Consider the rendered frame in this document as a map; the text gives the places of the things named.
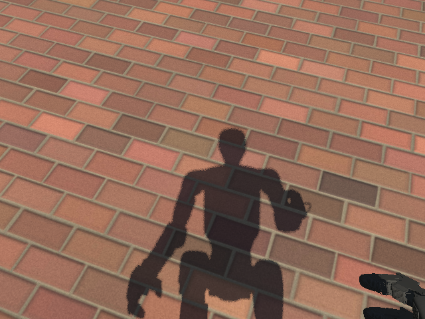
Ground right robot hand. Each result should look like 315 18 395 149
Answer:
359 272 425 319

